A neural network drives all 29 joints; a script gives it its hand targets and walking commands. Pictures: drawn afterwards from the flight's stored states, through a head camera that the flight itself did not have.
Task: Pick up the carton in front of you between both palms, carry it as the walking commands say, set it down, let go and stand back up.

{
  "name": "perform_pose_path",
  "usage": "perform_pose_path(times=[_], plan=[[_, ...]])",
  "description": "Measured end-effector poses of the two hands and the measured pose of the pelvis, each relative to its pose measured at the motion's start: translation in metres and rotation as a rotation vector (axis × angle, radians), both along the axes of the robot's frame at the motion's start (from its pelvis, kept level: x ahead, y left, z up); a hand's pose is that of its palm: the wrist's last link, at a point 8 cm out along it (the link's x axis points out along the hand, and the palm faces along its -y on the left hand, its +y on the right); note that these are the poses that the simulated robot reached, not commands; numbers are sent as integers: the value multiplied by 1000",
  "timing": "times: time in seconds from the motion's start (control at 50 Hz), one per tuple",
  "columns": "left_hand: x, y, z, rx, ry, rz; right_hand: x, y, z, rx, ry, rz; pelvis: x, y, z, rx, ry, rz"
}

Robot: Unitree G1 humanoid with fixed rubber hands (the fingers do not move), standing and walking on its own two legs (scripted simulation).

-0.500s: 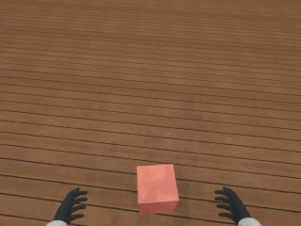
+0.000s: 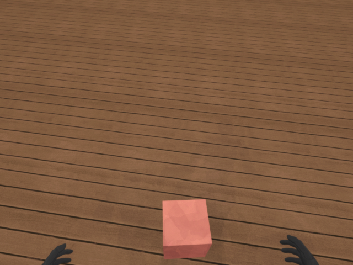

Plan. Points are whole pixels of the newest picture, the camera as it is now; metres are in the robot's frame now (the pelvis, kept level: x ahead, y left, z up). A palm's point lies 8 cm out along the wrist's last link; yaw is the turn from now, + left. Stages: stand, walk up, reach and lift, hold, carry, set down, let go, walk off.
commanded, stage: stand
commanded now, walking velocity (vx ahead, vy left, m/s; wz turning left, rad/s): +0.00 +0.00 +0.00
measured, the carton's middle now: (184, 229) +0.40 -0.06 -0.65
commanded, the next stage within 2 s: none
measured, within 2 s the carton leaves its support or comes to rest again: neither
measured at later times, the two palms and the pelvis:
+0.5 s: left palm out of the picture +0.11 +0.30 -0.09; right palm out of the picture +0.10 -0.30 -0.09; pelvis -0.01 +0.00 +0.01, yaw +0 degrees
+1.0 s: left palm out of the picture +0.08 +0.30 -0.09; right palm out of the picture +0.07 -0.31 -0.09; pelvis -0.02 +0.00 +0.01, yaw +0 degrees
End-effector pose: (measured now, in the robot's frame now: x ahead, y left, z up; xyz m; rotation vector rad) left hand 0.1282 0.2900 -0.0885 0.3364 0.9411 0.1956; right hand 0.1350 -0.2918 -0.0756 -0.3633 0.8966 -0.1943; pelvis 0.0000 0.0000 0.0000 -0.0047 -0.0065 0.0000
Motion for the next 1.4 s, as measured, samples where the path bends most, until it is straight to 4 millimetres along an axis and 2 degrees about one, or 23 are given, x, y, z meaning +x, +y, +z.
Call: perform_pose_path(times=[0.22,0.68,0.9,1.4], plan=[[2,1,0,3,17,2,-9,1,-7,10,43,-11,2,0,2,4,-5,-1],[-38,6,-6,3,106,24,-46,-11,-12,-3,119,-33,-15,-2,7,5,-28,-5],[-49,13,-6,14,136,30,-63,-17,-14,-12,165,-45,-21,-2,9,4,-31,-3],[-66,22,-8,17,170,41,-70,-17,-12,-18,185,-51,-30,1,10,6,-42,-4]])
